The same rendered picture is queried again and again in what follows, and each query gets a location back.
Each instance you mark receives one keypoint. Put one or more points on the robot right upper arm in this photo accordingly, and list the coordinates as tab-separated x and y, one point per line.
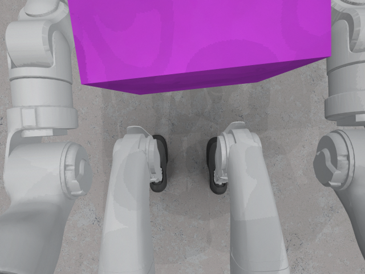
340	164

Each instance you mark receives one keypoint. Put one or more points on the right robot foot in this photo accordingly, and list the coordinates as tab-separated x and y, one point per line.
219	188

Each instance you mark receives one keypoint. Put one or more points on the right robot forearm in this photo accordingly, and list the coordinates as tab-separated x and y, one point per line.
346	66

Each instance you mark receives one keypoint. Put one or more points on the carton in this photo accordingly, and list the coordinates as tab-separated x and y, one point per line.
152	46

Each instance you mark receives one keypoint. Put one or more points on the robot left upper arm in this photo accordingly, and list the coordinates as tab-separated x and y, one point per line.
43	181

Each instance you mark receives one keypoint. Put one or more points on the left robot forearm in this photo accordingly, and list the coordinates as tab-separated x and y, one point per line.
39	47

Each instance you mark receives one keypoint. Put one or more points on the right robot shin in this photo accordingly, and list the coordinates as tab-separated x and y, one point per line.
219	175

